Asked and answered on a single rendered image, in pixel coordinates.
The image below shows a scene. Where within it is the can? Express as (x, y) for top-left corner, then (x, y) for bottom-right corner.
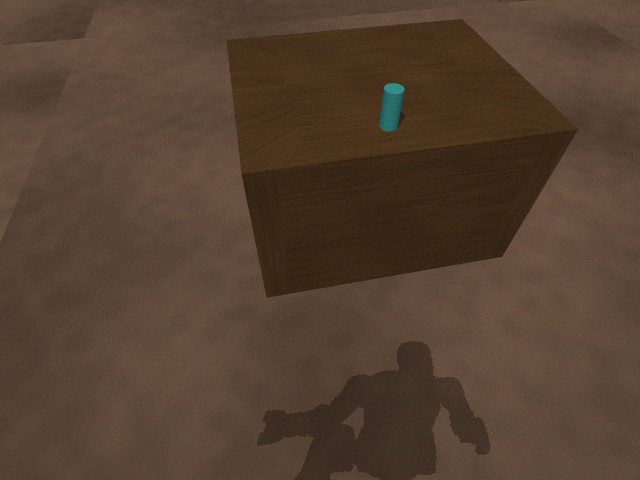
(379, 83), (405, 132)

